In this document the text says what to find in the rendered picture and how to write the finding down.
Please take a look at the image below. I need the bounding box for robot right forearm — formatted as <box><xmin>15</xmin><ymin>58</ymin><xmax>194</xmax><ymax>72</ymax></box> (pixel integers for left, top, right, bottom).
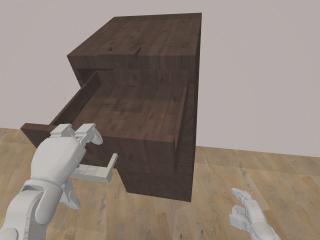
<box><xmin>250</xmin><ymin>221</ymin><xmax>281</xmax><ymax>240</ymax></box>

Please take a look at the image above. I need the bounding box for cabinet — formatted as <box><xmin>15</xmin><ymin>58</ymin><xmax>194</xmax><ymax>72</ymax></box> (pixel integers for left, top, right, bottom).
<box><xmin>67</xmin><ymin>12</ymin><xmax>202</xmax><ymax>202</ymax></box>

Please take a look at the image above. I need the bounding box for right robot hand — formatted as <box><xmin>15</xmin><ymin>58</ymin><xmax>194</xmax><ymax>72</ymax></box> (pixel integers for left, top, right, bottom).
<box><xmin>229</xmin><ymin>188</ymin><xmax>267</xmax><ymax>233</ymax></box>

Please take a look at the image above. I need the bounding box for drawer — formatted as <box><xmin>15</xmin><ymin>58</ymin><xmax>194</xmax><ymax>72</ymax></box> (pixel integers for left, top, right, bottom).
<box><xmin>20</xmin><ymin>70</ymin><xmax>189</xmax><ymax>176</ymax></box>

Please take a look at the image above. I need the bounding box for handle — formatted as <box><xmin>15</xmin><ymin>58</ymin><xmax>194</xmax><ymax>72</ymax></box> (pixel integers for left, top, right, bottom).
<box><xmin>69</xmin><ymin>153</ymin><xmax>118</xmax><ymax>183</ymax></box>
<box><xmin>98</xmin><ymin>50</ymin><xmax>138</xmax><ymax>63</ymax></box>

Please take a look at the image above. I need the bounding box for robot left forearm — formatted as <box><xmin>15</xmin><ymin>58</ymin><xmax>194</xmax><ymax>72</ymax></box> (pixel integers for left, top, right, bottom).
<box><xmin>0</xmin><ymin>178</ymin><xmax>64</xmax><ymax>240</ymax></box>

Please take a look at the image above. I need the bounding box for left robot hand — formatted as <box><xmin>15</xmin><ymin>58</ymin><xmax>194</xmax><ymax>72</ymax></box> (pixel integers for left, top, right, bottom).
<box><xmin>30</xmin><ymin>123</ymin><xmax>103</xmax><ymax>210</ymax></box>

